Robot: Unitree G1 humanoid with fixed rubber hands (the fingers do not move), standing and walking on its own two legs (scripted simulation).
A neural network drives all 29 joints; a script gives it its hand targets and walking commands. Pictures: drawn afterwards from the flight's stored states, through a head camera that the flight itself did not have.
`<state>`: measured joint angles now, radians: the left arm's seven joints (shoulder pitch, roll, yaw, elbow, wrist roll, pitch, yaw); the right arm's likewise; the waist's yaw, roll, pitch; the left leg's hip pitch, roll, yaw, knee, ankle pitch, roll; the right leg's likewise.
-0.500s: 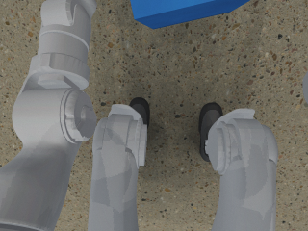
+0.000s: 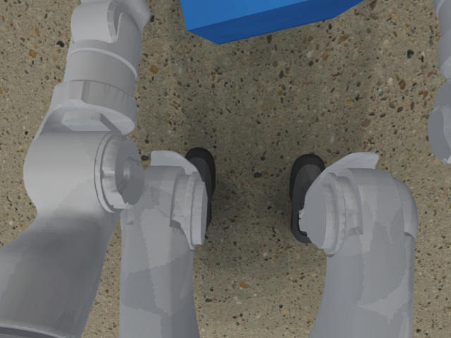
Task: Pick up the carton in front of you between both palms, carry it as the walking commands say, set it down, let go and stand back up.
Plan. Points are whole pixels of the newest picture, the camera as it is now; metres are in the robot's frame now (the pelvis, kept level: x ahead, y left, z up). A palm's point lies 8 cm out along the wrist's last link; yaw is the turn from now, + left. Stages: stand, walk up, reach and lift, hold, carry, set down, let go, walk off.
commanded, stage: reach and lift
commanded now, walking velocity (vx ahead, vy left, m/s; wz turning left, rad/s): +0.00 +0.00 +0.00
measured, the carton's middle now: out of the picture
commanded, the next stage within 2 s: none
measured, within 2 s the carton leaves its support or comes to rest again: leaves its support in 0.44 s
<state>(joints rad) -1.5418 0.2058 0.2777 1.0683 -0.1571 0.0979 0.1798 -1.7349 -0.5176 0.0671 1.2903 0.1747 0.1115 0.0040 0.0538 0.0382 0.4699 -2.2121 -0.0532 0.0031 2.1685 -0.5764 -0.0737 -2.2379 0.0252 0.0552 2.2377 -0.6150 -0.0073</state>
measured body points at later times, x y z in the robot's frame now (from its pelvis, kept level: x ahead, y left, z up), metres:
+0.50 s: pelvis +0.01 +0.00 +0.00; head +0.38 -0.05 +0.25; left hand +0.57 +0.12 -0.15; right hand +0.59 -0.18 -0.17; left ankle +0.12 +0.13 -0.33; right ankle +0.10 -0.12 -0.34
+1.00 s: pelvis -0.01 +0.01 +0.11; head +0.28 -0.03 +0.45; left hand +0.52 +0.12 +0.03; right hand +0.53 -0.18 +0.04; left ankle +0.12 +0.14 -0.34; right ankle +0.10 -0.12 -0.34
